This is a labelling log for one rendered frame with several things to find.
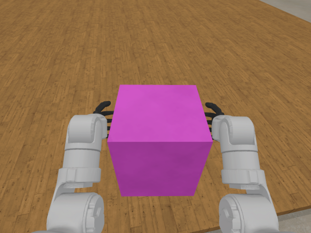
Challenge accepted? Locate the robot left upper arm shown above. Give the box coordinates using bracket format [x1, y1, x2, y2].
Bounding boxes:
[32, 192, 104, 233]

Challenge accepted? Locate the left robot forearm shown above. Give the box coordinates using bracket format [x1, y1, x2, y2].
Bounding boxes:
[47, 114, 107, 224]

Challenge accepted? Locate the right robot forearm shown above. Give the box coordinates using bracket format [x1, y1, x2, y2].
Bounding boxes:
[211, 115, 278, 222]

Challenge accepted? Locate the carton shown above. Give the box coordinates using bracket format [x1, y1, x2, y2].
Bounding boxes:
[107, 84, 213, 197]

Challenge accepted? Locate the robot right upper arm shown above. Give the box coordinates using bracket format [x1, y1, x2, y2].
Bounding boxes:
[219, 194, 295, 233]

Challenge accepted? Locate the robot left hand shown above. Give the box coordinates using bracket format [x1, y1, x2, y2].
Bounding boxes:
[93, 101, 114, 138]

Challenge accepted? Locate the robot right hand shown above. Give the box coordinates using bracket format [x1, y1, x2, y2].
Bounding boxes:
[204, 102, 224, 140]

